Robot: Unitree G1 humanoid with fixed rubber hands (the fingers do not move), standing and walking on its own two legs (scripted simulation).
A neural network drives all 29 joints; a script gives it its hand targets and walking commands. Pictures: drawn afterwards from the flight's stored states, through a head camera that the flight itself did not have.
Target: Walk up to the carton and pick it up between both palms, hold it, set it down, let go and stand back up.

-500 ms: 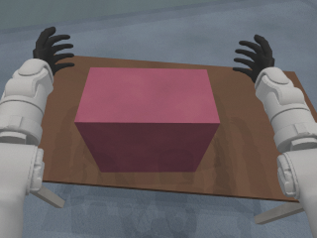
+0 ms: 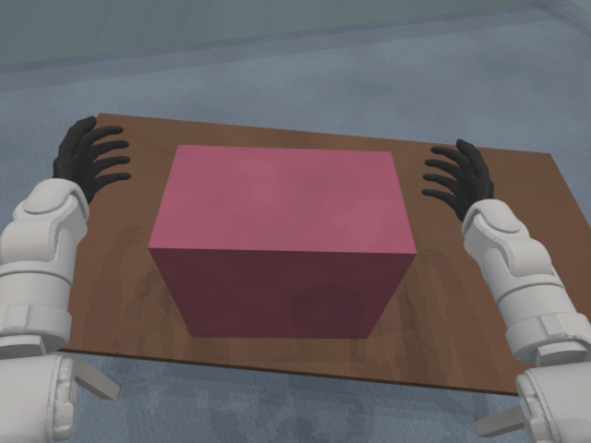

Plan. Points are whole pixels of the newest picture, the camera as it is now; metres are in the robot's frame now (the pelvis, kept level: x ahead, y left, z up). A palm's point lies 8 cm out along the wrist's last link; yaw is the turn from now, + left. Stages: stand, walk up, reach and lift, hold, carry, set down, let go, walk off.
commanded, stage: set down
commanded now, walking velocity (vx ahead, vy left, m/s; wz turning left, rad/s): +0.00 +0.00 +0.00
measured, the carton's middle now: (282, 252) +0.42 +0.02 -0.02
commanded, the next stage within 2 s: none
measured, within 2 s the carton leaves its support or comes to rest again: neither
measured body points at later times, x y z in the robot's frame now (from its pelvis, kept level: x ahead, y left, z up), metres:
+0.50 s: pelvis -0.01 +0.02 +0.00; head +0.01 +0.02 +0.45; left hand +0.35 +0.28 +0.07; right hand +0.33 -0.23 +0.05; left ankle -0.02 +0.10 -0.75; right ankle -0.01 -0.10 -0.75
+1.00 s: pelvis -0.03 +0.01 -0.01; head -0.01 +0.02 +0.44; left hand +0.28 +0.28 +0.00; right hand +0.27 -0.23 -0.02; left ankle -0.02 +0.10 -0.75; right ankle -0.01 -0.10 -0.75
